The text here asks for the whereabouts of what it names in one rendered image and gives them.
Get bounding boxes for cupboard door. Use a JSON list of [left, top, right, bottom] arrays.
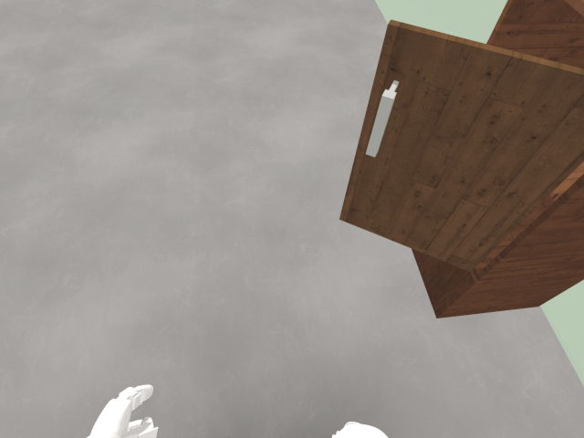
[[339, 20, 584, 272]]

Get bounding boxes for handle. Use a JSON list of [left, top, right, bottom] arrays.
[[366, 80, 399, 157]]

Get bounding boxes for left robot hand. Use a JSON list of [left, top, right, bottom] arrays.
[[90, 385, 158, 438]]

